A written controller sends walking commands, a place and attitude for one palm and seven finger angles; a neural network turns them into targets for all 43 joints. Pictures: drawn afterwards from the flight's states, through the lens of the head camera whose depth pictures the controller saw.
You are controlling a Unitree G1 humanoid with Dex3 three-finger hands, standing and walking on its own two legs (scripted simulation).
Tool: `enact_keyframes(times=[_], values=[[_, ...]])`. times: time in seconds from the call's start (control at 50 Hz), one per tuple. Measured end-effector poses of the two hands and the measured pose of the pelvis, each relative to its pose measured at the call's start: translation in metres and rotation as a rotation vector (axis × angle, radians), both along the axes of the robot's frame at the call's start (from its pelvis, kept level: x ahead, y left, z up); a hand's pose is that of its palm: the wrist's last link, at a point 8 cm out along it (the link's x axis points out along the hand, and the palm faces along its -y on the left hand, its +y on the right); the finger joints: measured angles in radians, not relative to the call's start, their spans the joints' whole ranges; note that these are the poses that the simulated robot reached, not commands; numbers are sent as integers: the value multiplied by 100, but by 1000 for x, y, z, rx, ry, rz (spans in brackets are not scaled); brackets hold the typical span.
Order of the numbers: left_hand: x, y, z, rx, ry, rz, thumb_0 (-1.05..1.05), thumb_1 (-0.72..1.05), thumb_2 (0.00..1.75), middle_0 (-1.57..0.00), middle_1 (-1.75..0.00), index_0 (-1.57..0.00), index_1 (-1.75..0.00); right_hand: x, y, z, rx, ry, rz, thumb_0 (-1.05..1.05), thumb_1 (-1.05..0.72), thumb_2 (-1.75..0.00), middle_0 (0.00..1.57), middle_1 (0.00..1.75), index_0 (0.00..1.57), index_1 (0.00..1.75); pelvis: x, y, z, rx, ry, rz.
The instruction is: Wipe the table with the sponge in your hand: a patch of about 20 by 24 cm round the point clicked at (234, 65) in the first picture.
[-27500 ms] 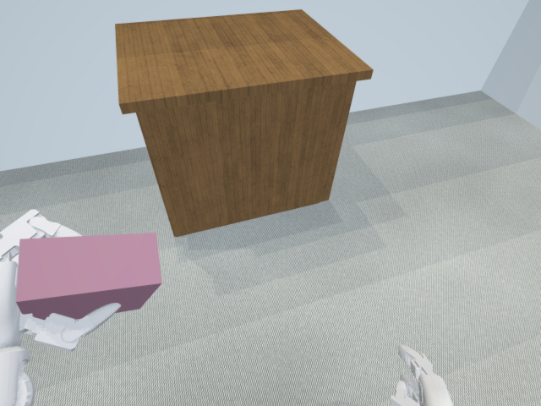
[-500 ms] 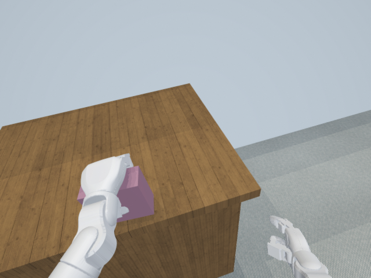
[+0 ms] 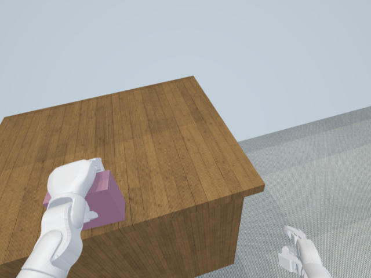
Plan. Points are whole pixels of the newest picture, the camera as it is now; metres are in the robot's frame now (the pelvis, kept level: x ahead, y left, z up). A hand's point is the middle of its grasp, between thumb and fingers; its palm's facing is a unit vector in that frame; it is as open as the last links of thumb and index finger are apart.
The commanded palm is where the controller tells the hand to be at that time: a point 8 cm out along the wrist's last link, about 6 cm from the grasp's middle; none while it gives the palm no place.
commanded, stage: wipe forward along the middle lane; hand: left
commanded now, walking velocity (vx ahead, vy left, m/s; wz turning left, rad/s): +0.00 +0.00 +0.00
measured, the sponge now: (92, 207) +0.25 +0.27 +0.03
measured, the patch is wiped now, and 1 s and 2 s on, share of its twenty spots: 0.95 0.95 0.95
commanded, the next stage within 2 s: slide back across to the first lane in 1.54 s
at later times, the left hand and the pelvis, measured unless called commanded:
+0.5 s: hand (90, 173) +0.31 +0.28 +0.08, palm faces -0.05 -0.06 -1.00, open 9.8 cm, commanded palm +0.30 +0.28 +0.12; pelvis -0.01 +0.01 +0.00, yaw +2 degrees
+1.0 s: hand (92, 158) +0.35 +0.30 +0.08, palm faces -0.10 -0.03 -0.99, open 9.8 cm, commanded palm +0.34 +0.30 +0.12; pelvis -0.01 +0.01 +0.00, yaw +1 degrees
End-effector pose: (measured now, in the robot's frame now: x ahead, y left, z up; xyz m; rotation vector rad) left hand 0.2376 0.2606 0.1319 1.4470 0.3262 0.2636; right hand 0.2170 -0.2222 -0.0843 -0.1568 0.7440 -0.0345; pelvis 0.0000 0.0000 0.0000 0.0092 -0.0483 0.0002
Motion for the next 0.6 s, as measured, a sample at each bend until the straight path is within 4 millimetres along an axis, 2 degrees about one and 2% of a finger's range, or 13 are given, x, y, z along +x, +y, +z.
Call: enact_keyframes(times=[0.34,0.46,0.6], values=[[35,10,-1,38,14,-24,-1,-52,107,-75,-137,-81,-132,-25,21,-15,10,70,3,1,-91,-90,20,30,20,30,-12,11,1,-6,34,23],[50,13,0,48,25,-24,-1,-52,107,-75,-137,-81,-131,-37,17,-19,-4,103,-10,1,-91,-90,21,30,20,30,-14,12,0,-7,45,29],[69,19,0,54,43,-28,0,-53,108,-76,-136,-81,-131,-54,4,-23,-31,144,-45,1,-91,-90,21,30,20,30,-16,11,-1,-9,60,30]])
